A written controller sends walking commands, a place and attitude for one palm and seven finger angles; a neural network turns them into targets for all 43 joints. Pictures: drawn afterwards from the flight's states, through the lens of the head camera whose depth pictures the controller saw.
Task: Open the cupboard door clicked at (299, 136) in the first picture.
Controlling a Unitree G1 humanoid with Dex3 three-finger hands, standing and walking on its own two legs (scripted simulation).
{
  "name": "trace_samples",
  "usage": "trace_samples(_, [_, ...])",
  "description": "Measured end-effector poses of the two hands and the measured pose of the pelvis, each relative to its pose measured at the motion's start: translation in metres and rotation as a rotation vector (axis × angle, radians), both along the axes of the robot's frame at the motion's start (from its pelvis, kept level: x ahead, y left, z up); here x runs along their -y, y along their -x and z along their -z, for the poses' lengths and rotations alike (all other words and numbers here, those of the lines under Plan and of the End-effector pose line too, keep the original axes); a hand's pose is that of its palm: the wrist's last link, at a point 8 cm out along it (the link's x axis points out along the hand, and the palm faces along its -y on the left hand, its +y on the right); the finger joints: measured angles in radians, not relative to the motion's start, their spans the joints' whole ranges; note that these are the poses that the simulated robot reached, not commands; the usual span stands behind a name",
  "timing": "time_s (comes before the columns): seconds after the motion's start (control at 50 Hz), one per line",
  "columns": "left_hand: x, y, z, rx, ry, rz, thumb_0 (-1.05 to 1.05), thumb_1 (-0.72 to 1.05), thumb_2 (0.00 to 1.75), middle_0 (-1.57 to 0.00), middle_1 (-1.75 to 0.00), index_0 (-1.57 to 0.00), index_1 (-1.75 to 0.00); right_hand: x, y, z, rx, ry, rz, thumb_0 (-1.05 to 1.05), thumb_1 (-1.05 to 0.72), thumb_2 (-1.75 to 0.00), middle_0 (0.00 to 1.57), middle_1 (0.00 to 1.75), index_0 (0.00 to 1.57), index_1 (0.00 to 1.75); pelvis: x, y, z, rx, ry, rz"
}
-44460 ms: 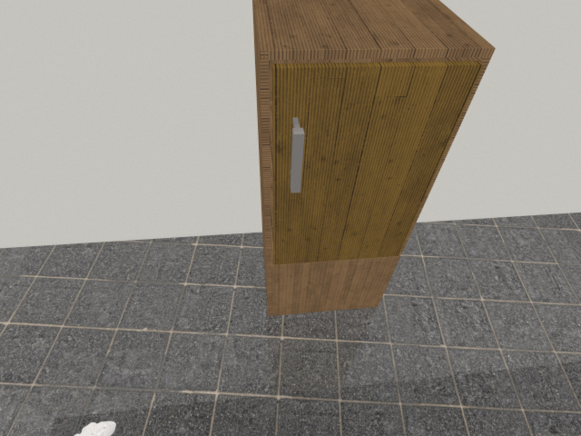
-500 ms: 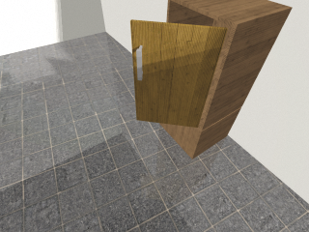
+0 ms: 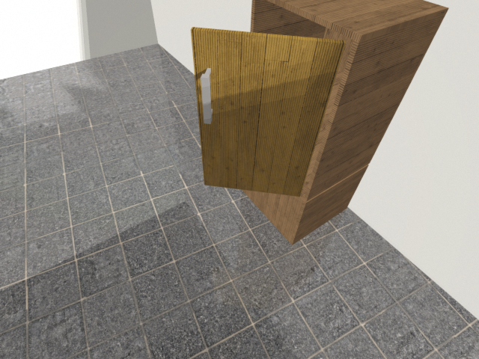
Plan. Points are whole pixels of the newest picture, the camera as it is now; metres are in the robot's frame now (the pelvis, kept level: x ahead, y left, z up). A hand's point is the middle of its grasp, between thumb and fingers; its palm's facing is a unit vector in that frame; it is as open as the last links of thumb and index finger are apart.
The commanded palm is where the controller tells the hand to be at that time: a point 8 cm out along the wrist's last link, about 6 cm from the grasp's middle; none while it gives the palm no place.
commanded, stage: come to a stop and stand still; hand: left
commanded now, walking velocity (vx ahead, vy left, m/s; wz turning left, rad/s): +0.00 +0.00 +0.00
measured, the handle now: (208, 96) +0.78 +0.13 +0.02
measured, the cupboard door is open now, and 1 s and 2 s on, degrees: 47 47 47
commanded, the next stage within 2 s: look again from close up in 0.08 s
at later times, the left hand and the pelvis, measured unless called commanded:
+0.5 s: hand out of the picture +0.01 +0.16 -0.18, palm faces +0.03 -0.99 -0.16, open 7.4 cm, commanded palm none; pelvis +0.03 +0.00 +0.00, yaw -1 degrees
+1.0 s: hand out of the picture +0.01 +0.15 -0.18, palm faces +0.03 -0.99 -0.16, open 7.4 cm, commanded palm none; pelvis +0.05 -0.01 -0.01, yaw -2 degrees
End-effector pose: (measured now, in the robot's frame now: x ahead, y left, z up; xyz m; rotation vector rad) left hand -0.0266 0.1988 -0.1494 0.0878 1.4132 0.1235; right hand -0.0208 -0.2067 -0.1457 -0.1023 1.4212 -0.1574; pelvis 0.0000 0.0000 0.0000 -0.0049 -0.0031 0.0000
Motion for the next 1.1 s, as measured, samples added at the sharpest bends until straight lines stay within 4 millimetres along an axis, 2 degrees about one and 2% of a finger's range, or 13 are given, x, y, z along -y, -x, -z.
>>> trace_samples(0.1, [-0.005, -0.015, -0.002, 0.018, -0.018, 0.009, 0.01, 0.91, 0.9, -0.19, -0.29, -0.2, -0.3, -0.003, -0.002, 0.001, -0.01, -0.009, 0.003, 0.01, -0.92, -0.89, 0.2, 0.3, 0.2, 0.3, 0.0, -0.006, 0.0, -0.002, -0.003, 0.001])
trace_samples(0.24, [-0.01, -0.025, -0.003, 0.017, -0.028, 0.011, 0.01, 0.91, 0.9, -0.19, -0.29, -0.2, -0.3, -0.002, -0.011, 0.001, -0.009, -0.006, 0.003, 0.01, -0.92, -0.89, 0.2, 0.3, 0.2, 0.3, 0.0, -0.015, -0.001, -0.003, -0.006, 0.006])
trace_samples(0.58, [-0.006, -0.029, -0.003, -0.011, -0.022, 0.005, 0.01, 0.9, 0.9, -0.19, -0.29, -0.2, -0.3, 0.01, -0.041, -0.001, 0.025, 0.026, -0.015, 0.01, -0.92, -0.89, 0.2, 0.3, 0.2, 0.3, 0.0, -0.03, -0.001, 0.0, -0.011, 0.01])
trace_samples(0.88, [-0.005, -0.031, -0.003, -0.023, -0.028, 0.002, 0.0, 0.9, 0.9, -0.19, -0.29, -0.2, -0.3, 0.015, -0.047, 0.001, 0.023, 0.021, -0.015, 0.01, -0.92, -0.89, 0.2, 0.3, 0.2, 0.3, 0.005, -0.037, 0.0, 0.005, -0.014, 0.018])
trace_samples(1.02, [-0.004, -0.035, 0.002, -0.059, -0.021, -0.003, 0.01, 0.9, 0.9, -0.19, -0.29, -0.2, -0.3, 0.019, -0.049, 0.009, 0.005, 0.013, 0.024, 0.0, -0.91, -0.89, 0.2, 0.3, 0.2, 0.3, 0.008, -0.055, 0.008, -0.006, -0.012, 0.043])
trace_samples(1.1, [-0.006, -0.039, 0.006, -0.075, -0.017, -0.04, 0.0, 0.9, 0.9, -0.2, -0.29, -0.2, -0.3, 0.02, -0.062, 0.01, -0.02, 0.025, 0.01, 0.0, -0.91, -0.89, 0.2, 0.3, 0.2, 0.3, 0.005, -0.074, 0.012, -0.017, 0.011, 0.03])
